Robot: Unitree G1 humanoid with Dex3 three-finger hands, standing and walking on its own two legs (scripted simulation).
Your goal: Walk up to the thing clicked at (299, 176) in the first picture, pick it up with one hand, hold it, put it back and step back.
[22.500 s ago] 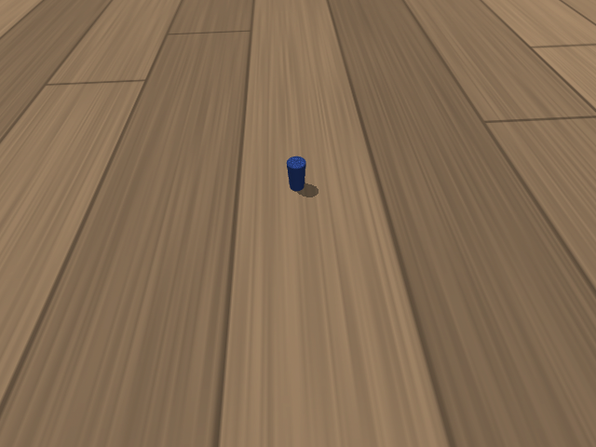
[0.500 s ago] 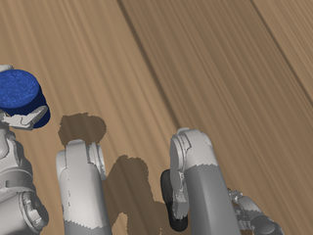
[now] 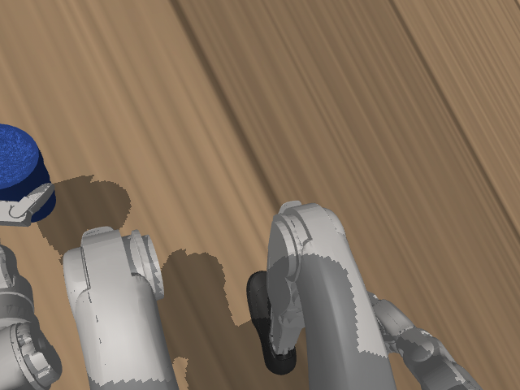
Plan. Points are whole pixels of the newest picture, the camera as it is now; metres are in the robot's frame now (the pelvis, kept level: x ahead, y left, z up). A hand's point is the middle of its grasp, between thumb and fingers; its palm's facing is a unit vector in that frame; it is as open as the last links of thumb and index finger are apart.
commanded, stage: lower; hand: left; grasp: from the side
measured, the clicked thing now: (14, 182) +0.41 +0.30 -0.15
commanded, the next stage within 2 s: loosen in 0.92 s
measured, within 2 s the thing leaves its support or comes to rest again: rests again in 1.92 s
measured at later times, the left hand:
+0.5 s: hand (10, 179) +0.42 +0.31 -0.16, palm faces +0.44 -0.90 -0.02, open 11.8 cm
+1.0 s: hand (14, 180) +0.42 +0.31 -0.18, palm faces +0.45 -0.89 -0.01, open 11.8 cm
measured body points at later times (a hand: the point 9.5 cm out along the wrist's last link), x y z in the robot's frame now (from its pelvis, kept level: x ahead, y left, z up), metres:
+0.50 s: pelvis -0.01 +0.01 -0.01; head +0.22 +0.16 +0.34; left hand +0.39 +0.35 -0.16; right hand +0.15 -0.25 -0.07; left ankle +0.08 +0.14 -0.26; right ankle +0.11 -0.12 -0.26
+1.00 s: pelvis -0.01 +0.02 -0.02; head +0.22 +0.19 +0.33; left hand +0.39 +0.35 -0.18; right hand +0.15 -0.24 -0.05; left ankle +0.08 +0.14 -0.26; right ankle +0.11 -0.12 -0.26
